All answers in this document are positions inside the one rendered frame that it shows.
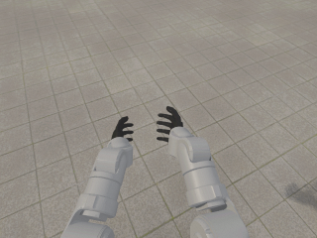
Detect robot left forearm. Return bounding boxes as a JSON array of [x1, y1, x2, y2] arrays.
[[60, 137, 133, 238]]

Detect robot right upper arm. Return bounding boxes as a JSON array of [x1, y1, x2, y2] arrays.
[[189, 209, 250, 238]]

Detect robot right forearm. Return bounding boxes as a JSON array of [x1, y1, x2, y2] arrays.
[[167, 126, 250, 238]]

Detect robot left upper arm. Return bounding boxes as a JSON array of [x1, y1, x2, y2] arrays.
[[61, 220, 115, 238]]

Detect robot left hand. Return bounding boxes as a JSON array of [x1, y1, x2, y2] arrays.
[[111, 116, 134, 142]]

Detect robot right hand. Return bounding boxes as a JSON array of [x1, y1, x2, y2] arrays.
[[157, 106, 183, 142]]

